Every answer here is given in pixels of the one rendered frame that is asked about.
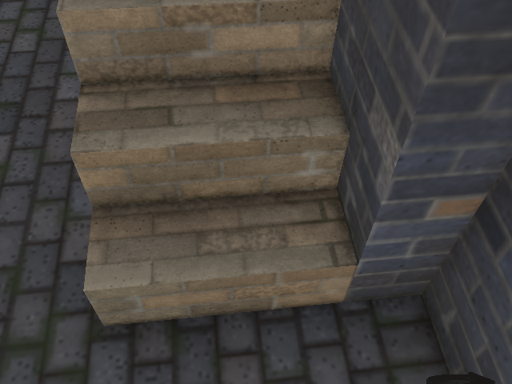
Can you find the stairs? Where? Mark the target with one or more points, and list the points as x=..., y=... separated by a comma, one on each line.
x=209, y=139

